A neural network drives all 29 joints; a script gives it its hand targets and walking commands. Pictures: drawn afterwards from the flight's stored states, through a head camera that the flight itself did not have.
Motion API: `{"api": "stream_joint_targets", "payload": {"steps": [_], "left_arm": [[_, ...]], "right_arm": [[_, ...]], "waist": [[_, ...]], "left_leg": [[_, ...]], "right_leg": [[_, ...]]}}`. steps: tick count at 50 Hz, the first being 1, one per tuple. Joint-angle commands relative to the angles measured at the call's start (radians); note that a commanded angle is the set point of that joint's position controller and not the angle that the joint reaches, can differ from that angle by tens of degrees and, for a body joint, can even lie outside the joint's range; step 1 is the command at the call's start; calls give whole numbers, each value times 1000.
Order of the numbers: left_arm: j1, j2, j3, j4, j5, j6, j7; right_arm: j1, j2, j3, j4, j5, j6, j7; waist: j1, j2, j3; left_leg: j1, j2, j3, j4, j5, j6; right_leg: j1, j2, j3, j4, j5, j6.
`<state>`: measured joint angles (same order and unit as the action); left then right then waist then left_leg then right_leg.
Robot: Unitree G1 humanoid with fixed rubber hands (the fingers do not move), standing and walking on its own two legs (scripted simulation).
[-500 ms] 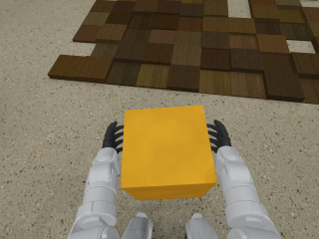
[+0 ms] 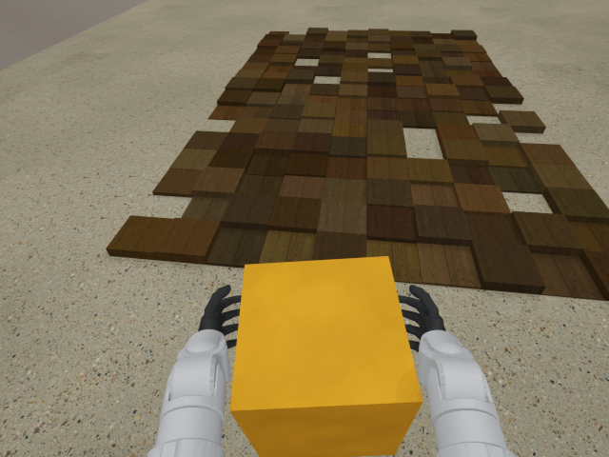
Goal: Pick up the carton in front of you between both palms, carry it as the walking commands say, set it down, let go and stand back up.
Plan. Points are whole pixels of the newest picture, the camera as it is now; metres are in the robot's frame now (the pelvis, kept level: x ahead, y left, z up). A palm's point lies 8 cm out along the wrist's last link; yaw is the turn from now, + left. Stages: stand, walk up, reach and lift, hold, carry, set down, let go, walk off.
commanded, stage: reach and lift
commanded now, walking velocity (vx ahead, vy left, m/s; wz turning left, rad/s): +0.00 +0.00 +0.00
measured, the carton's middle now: (322, 363) +0.29 +0.00 -0.05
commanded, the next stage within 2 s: hold in 1.00 s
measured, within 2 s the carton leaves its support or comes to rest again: neither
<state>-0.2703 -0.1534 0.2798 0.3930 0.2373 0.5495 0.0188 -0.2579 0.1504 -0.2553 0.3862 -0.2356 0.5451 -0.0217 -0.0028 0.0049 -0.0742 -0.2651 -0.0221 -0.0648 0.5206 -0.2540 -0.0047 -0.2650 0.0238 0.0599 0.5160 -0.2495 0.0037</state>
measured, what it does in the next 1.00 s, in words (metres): stands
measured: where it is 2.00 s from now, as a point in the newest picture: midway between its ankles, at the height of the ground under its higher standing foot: outside the picture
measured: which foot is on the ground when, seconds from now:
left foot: down 0.00-1.00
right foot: down 0.00-1.00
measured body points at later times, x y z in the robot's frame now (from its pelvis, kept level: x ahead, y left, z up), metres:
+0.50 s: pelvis -0.01 +0.00 +0.00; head -0.03 +0.00 +0.45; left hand +0.31 +0.15 +0.03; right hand +0.30 -0.15 +0.03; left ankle +0.01 +0.12 -0.74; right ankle +0.02 -0.12 -0.74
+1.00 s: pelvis +0.01 +0.00 +0.01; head -0.03 +0.00 +0.46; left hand +0.31 +0.15 +0.04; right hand +0.30 -0.15 +0.04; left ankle +0.01 +0.12 -0.74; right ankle +0.02 -0.12 -0.74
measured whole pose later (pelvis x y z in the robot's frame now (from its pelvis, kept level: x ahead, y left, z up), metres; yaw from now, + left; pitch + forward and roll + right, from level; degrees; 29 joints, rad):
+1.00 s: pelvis +0.01 +0.00 +0.01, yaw +0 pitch -6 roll +0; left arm -0.27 -0.15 0.24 0.27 0.28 0.69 -0.01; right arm -0.25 0.15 -0.22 0.27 -0.27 0.69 0.01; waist 0.00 0.00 0.02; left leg -0.07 -0.02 -0.07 0.37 -0.20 0.00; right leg -0.07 0.02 0.06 0.37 -0.20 0.00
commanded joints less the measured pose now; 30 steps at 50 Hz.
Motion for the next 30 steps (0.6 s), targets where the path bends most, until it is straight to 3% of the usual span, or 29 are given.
{"api": "stream_joint_targets", "payload": {"steps": [1,6,14,30], "left_arm": [[-455,-953,-533,34,-166,31,-256],[-546,-951,-466,72,-133,37,-269],[-640,-985,-494,50,-147,28,-274],[-509,-947,-523,-41,-161,63,-262]], "right_arm": [[-478,961,520,16,165,31,251],[-576,950,452,54,136,38,273],[-667,967,475,27,142,27,279],[-538,941,506,-60,162,64,266]], "waist": [[-1,-1,-129],[5,4,-77],[-5,0,-165],[3,-4,-180]], "left_leg": [[96,-62,-21,-118,145,8],[88,-55,-11,-137,24,18],[128,-52,-9,-131,33,13],[203,-64,-8,-161,212,1]], "right_leg": [[122,58,26,-113,149,-11],[107,52,13,-125,26,-17],[141,56,4,-118,29,-16],[223,61,12,-155,206,-3]]}}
